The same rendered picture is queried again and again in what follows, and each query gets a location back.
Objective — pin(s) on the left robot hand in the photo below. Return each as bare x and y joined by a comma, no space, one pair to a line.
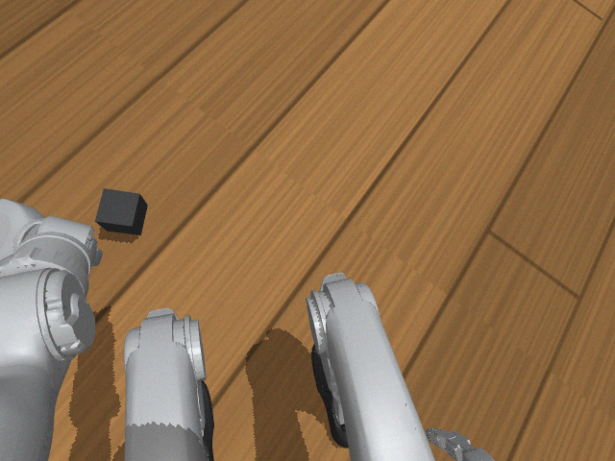
13,216

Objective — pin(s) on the left robot arm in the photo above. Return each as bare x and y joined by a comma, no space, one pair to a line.
45,321

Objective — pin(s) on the right robot hand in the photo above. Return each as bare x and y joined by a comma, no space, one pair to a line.
457,445

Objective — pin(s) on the right robot foot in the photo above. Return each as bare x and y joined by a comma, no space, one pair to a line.
338,431

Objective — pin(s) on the cube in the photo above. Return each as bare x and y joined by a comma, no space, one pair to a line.
121,211

